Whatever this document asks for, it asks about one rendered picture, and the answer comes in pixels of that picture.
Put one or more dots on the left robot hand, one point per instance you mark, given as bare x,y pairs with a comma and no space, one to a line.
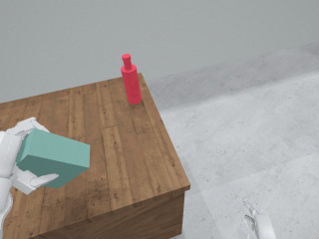
10,143

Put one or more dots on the table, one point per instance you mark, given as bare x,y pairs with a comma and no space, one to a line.
135,185

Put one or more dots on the right robot hand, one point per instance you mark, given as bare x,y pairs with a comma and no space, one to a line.
261,226

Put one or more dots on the left robot forearm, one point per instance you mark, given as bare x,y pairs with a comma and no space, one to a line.
6,200

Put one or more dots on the sponge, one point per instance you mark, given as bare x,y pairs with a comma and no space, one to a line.
42,152

